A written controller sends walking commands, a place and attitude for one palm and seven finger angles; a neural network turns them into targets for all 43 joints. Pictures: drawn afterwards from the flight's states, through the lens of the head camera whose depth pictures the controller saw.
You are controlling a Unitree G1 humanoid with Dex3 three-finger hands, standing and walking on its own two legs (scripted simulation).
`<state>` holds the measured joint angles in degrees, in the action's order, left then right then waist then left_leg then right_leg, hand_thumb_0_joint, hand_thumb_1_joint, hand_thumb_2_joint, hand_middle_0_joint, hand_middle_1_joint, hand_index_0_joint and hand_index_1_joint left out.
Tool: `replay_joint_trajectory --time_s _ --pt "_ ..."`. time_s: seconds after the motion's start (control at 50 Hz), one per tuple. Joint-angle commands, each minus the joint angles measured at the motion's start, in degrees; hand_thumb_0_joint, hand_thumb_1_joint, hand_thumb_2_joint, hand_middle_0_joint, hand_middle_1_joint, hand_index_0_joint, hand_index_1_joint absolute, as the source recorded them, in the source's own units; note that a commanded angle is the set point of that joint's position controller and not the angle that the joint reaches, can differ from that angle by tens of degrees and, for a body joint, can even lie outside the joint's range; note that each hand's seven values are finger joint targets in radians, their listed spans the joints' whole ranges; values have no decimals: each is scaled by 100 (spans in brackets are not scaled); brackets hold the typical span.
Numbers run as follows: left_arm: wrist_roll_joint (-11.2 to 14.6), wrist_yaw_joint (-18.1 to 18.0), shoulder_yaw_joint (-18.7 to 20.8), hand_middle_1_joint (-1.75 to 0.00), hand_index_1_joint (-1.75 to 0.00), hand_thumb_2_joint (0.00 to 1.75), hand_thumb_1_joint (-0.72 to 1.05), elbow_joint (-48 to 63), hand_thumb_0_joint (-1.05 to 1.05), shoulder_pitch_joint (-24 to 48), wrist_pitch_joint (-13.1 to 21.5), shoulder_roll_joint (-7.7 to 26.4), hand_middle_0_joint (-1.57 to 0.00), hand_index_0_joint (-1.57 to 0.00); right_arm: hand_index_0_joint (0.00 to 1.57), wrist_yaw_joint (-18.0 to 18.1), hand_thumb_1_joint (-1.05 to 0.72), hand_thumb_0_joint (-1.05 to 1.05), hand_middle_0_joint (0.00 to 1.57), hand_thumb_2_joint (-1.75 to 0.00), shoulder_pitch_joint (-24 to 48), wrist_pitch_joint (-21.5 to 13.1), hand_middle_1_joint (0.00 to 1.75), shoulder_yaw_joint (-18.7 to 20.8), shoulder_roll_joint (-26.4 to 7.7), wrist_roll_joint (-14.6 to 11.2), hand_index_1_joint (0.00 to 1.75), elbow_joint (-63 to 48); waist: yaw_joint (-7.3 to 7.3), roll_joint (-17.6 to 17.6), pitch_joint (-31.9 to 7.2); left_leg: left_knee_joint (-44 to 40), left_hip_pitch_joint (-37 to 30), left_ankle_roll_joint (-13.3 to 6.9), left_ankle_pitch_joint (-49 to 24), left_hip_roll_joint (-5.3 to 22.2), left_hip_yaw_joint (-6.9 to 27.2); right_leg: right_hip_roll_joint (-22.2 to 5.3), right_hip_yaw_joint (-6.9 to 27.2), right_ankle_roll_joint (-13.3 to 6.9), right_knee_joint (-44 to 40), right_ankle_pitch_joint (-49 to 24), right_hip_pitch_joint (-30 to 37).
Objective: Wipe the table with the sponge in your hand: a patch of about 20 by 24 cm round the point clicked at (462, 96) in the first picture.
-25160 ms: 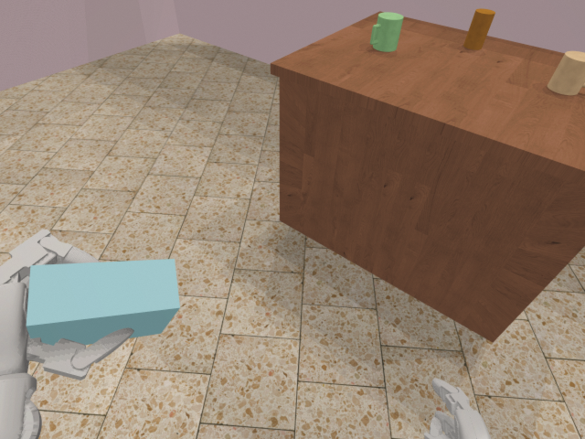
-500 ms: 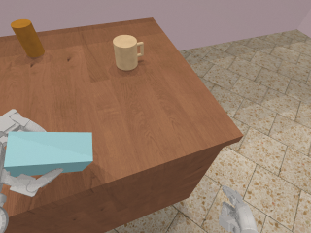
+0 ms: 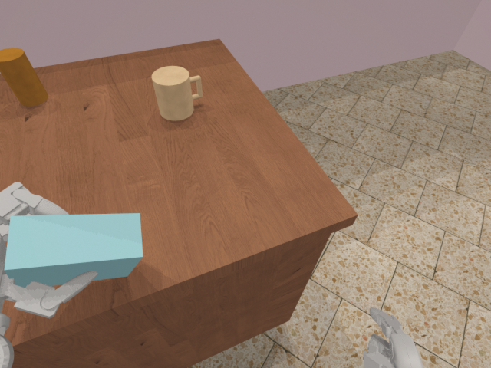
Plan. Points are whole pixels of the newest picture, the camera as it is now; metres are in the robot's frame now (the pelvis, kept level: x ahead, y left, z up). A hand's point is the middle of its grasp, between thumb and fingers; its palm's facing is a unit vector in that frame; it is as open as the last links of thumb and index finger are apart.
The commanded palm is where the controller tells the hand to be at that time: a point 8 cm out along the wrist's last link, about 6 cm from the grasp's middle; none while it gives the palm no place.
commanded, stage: come to a stop and stand still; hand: left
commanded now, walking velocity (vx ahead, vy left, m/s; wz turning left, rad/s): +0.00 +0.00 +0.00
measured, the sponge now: (98, 249) +0.23 +0.20 +0.14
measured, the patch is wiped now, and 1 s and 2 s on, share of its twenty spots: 0.00 0.00 0.00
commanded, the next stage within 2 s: look again from close up in 0.98 s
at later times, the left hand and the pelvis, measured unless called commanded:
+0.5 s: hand out of the picture +0.21 +0.33 +0.14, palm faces +0.41 -0.82 -0.39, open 9.8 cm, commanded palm +0.14 +0.34 +0.18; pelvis -0.01 +0.05 +0.00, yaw +2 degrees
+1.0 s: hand out of the picture +0.18 +0.33 +0.16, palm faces +0.39 -0.84 -0.38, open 9.8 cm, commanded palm +0.12 +0.36 +0.18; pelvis -0.03 +0.07 +0.00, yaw +1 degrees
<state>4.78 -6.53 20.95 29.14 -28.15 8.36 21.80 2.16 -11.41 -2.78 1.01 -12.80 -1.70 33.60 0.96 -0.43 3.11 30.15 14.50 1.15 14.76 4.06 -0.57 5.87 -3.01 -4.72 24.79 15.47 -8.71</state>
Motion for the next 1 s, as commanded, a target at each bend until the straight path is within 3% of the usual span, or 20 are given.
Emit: replay_joint_trajectory --time_s 0.0,0.02,0.04,0.06,0.08,0.1,0.16,0.24,0.32,0.34,0.42,0.52,0.64,0.72,0.74,0.82,0.84,0.92,0.94,0.98 --pt "-18 -175 673 -160 -160 130 10 1197 0 363 358 967 -120 -120 20 35 -90 0 20 -90 629 -327 30 160 -561 4 30 -974 -168 30 -847 -152 -495 -377 -1145 72 168 -1213 977 668 -587 -2297 238" --pt "143 -285 1679 -160 -160 130 10 2922 0 5436 1167 5332 -120 -120 20 589 -90 0 20 -90 -470 -196 30 -835 -755 -349 30 -1545 176 -792 -654 -328 -469 -328 -1578 -206 148 -869 439 741 -814 -1035 -100" --pt "-32 -181 2031 -160 -160 130 10 164 0 3094 896 2458 -120 -120 20 374 -90 0 20 -90 121 -556 30 29 -226 -158 30 -1033 -174 -372 -713 -59 -682 -273 -1297 243 224 -954 543 403 -345 -205 -990" --pt "-45 -180 1398 -160 -160 130 10 -565 0 2157 751 1969 -120 -120 20 161 -90 0 20 -90 199 -630 30 -18 -640 122 30 -819 -210 -310 -688 -18 -703 -256 -1190 -42 121 -819 763 255 -367 -949 -779" --pt "-37 -148 1445 -160 -160 130 10 -252 0 1980 817 2115 -120 -120 20 38 -90 0 20 -90 143 -687 30 63 -804 183 30 -825 -254 -269 -1038 79 -505 -248 -1010 -77 114 -1011 933 232 -302 -1203 -589" --pt "6 -96 1165 -160 -160 130 10 -63 0 1623 897 1864 -120 -120 20 -63 -90 0 20 -90 135 -766 30 84 -842 183 30 -860 -287 -109 -1168 207 -328 -286 -1024 -151 121 -1147 1050 252 -228 -1614 -357" --pt "79 -6 576 -160 -160 130 10 225 0 504 958 1151 -120 -120 20 -316 -90 0 20 -90 53 -943 30 110 -875 96 30 -926 -386 105 -1268 71 -273 -336 -1588 -136 120 -1133 751 287 107 -2217 -178" --pt "56 -96 740 -160 -160 130 10 499 0 375 1005 1274 -120 -120 20 -325 -90 0 20 -90 92 -1064 30 102 -841 74 30 -881 -377 140 -1116 -256 -454 -352 -1786 -29 293 -972 484 338 215 -1748 -447" --pt "25 -201 1152 -160 -160 130 10 732 0 1138 1012 1907 -120 -120 20 -231 -90 0 20 -90 286 -1008 30 87 -946 115 30 -823 -312 -42 -1240 -305 -473 -309 -1467 -116 418 -1005 661 282 132 -1429 -400" --pt "-3 -189 951 -160 -160 130 10 612 0 1129 1021 1601 -120 -120 20 -180 -90 0 20 -90 168 -982 30 102 -834 106 30 -756 -282 -84 -1148 -339 -404 -316 -1671 -56 445 -1027 498 286 147 -1541 -280" --pt "-3 -247 766 -160 -160 130 10 936 0 1312 959 1644 -120 -120 20 -228 -90 0 20 -90 296 -1026 30 88 -908 47 30 -769 -303 -694 -1245 -438 -554 -308 -1603 -46 595 -982 494 269 239 -1202 -344" --pt "-71 -273 552 -160 -160 130 10 1107 0 1005 912 1349 -120 -120 20 -278 -90 0 20 -90 361 -1067 30 106 -877 41 30 -739 -299 -744 -1180 -667 -580 -271 -1347 109 758 -912 331 310 308 -729 -476" --pt "-149 -208 499 -160 -160 130 10 797 0 905 840 973 -120 -120 20 -189 -90 0 20 -90 372 -891 30 142 -806 83 30 -782 -242 -504 -872 -1056 -261 -193 -359 237 890 -877 256 342 132 -351 -516" --pt "-150 -194 683 -160 -160 130 10 826 0 947 802 1220 -120 -120 20 -143 -90 0 20 -90 517 -845 30 122 -810 66 30 -870 -253 -511 -936 -1190 -203 -186 45 251 920 -877 300 364 100 -186 -470" --pt "-160 -166 509 -160 -160 130 10 867 0 900 812 964 -120 -120 20 -127 -90 0 20 -90 486 -829 30 102 -732 85 30 -887 -247 -459 -882 -1195 -158 -208 99 263 912 -883 262 363 30 -266 -432" --pt "-160 -169 657 -160 -160 130 10 1070 0 927 770 1210 -120 -120 20 -101 -90 0 20 -90 577 -872 30 107 -774 57 30 -905 -241 -502 -1052 -1084 -342 -187 -150 207 801 -924 341 347 -24 -371 -370" --pt "-153 -145 474 -160 -160 130 10 1068 0 874 782 935 -120 -120 20 -89 -90 0 20 -90 531 -859 30 79 -706 85 30 -896 -234 -508 -991 -1092 -290 -198 -162 218 797 -922 290 349 -62 -434 -346" --pt "-147 -170 666 -160 -160 130 10 952 0 802 709 1177 -120 -120 20 -49 -90 0 20 -90 590 -870 30 86 -743 58 30 -901 -233 -390 -920 -1074 -283 -177 -50 161 759 -956 390 336 -205 -339 -366" --pt "-137 -140 442 -160 -160 130 10 947 0 802 729 834 -120 -120 20 -48 -90 0 20 -90 525 -851 30 70 -695 85 30 -885 -217 -390 -852 -1085 -220 -194 43 170 738 -944 347 334 -256 -364 -338" --pt "-133 -128 488 -160 -160 130 10 936 0 854 722 934 -120 -120 20 -28 -90 0 20 -90 532 -866 30 83 -712 70 30 -910 -199 -265 -798 -1040 -203 -216 102 141 716 -976 400 326 -359 -345 -336"
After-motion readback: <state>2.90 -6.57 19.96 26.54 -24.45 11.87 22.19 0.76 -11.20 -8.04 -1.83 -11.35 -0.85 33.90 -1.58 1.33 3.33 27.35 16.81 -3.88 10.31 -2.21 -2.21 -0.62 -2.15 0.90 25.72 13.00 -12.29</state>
